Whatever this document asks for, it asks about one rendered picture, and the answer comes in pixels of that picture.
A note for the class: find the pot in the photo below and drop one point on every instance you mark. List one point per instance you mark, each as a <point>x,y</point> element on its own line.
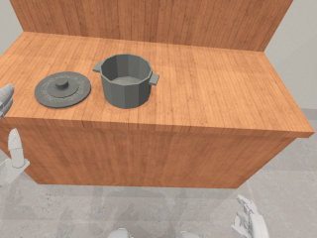
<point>127,80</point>

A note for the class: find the table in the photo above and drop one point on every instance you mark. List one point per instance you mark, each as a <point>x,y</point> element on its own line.
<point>217,115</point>

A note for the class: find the lid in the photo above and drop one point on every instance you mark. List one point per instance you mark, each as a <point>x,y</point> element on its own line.
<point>49,95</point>

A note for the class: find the robot right hand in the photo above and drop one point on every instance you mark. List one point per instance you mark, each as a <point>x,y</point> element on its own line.
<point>254,225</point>

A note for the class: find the robot left hand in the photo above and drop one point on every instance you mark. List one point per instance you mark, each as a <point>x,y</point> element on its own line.
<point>11,168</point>

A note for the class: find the knob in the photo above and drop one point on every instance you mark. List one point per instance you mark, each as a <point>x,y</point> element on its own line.
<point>61,83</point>

